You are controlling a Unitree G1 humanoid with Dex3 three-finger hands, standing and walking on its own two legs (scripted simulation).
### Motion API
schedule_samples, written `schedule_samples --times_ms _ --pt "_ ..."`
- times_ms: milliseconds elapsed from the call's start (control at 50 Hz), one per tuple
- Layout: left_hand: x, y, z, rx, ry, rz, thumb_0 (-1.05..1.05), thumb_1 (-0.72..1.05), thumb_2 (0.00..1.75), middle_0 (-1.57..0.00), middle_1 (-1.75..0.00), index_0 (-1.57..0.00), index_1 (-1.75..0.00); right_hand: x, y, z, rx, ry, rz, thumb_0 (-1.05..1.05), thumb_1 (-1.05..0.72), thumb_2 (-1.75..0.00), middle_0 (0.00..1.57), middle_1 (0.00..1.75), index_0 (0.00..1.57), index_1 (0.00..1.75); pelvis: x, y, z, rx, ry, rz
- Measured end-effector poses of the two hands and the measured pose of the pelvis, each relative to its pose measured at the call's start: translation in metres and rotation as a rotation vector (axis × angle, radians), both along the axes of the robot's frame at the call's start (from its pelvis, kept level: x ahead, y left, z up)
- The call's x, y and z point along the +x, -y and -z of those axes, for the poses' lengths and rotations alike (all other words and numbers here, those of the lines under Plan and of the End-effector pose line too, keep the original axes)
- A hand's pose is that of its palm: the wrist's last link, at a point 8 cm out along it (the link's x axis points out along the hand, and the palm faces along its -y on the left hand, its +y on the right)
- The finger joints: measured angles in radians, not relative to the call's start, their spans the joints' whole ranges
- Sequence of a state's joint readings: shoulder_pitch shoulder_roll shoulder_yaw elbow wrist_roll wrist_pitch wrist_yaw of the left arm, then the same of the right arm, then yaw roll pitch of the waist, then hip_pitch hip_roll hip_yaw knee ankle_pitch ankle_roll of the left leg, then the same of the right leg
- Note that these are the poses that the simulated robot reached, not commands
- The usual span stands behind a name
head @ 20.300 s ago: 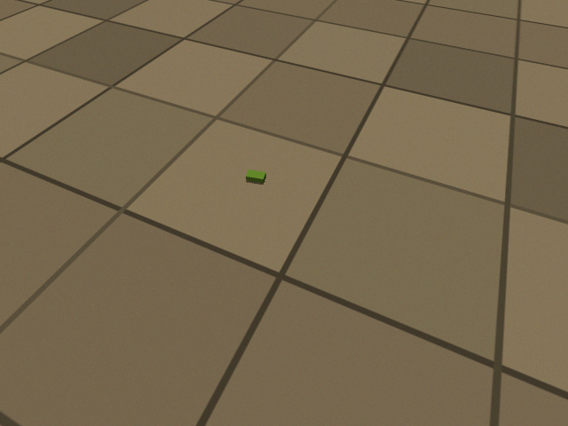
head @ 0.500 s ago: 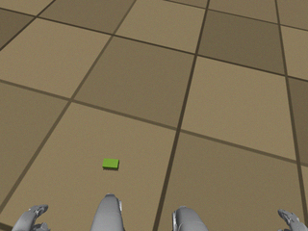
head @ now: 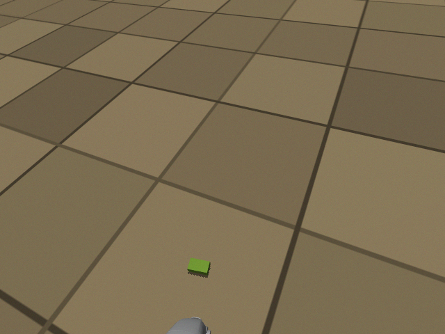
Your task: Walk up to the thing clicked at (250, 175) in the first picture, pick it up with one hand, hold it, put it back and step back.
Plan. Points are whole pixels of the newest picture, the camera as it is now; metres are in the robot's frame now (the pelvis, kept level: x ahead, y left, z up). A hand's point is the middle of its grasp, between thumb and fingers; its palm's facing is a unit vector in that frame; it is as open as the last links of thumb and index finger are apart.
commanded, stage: walk up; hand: left
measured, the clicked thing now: (199, 266) +0.51 +0.21 -0.75
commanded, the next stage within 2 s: stand in 0.82 s
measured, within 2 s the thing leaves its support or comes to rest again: neither
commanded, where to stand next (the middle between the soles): +0.10 +0.00 m, yaw -5 degrees
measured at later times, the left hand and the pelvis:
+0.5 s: hand out of the picture +0.10 +0.29 -0.18, palm faces -0.05 -0.94 -0.34, open 7.4 cm; pelvis +0.01 +0.02 -0.01, yaw -2 degrees
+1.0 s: hand out of the picture +0.11 +0.28 -0.15, palm faces -0.03 -0.92 -0.39, open 7.4 cm; pelvis +0.00 +0.01 +0.00, yaw -3 degrees
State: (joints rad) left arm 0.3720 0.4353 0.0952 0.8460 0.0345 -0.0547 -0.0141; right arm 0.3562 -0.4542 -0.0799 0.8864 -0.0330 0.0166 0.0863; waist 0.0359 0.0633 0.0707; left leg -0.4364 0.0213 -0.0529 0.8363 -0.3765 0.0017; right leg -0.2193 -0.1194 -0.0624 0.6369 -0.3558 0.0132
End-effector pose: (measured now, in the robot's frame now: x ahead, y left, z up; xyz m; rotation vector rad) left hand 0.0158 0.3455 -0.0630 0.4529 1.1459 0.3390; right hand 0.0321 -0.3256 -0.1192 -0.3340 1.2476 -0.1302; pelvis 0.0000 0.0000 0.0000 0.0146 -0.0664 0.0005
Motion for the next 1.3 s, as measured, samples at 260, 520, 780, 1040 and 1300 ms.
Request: schedule_samples --times_ms 260,520,780,1040,1300 --pt "0.057 -0.018 0.065 -0.172 -0.044 0.034 0.0 0.9 0.9 -0.2 -0.3 -0.2 -0.3 0.052 -0.054 -0.035 -0.124 0.151 -0.008 0.0 -0.9 -0.9 0.2 0.3 0.21 0.3 0.022 -0.044 0.007 -0.008 -0.008 0.006" --pt "0.081 0.017 0.077 -0.181 -0.07 0.063 0.0 0.91 0.9 -0.2 -0.3 -0.2 -0.3 0.04 -0.001 -0.035 -0.219 0.104 0.034 0.0 -0.89 -0.9 0.2 0.3 0.21 0.3 0.011 -0.014 0.015 -0.017 -0.025 0.047" --pt "0.072 0.037 0.044 -0.086 -0.008 0.106 0.0 0.9 0.9 -0.2 -0.3 -0.21 -0.3 0.03 -0.016 0.027 -0.013 0.068 0.076 0.0 -0.9 -0.9 0.2 0.3 0.21 0.3 0.004 -0.002 0.02 -0.007 -0.026 0.052" --pt "0.087 0.024 0.047 -0.154 0.022 0.082 0.0 0.9 0.9 -0.2 -0.3 -0.2 -0.3 0.013 -0.034 -0.011 -0.048 0.055 0.087 0.0 -0.9 -0.9 0.2 0.3 0.21 0.3 -0.002 -0.013 0.0 -0.011 -0.003 0.045" --pt "0.061 0.06 0.039 -0.194 -0.04 0.076 0.0 0.9 0.9 -0.2 -0.3 -0.2 -0.3 0.045 -0.016 -0.022 -0.019 0.121 0.074 0.0 -0.9 -0.9 0.2 0.3 0.21 0.3 -0.007 0.006 -0.014 -0.005 0.003 0.033"
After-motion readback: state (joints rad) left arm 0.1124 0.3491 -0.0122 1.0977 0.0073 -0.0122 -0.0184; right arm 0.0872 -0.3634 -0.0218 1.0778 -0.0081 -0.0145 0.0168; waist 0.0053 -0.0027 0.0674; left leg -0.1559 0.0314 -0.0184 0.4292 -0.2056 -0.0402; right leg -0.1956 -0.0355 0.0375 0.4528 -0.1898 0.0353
